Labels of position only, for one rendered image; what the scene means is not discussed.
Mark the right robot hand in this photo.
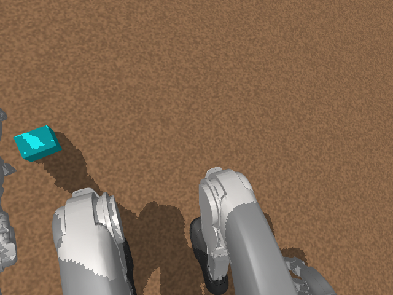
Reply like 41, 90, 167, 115
283, 256, 336, 295

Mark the right robot foot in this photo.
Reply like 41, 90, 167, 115
190, 217, 228, 295

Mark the small box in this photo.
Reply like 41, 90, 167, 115
14, 125, 62, 162

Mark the left robot arm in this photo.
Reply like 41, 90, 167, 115
0, 157, 17, 295

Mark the left robot hand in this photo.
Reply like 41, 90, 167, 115
0, 108, 16, 176

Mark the left robot foot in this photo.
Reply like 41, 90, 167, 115
122, 238, 137, 295

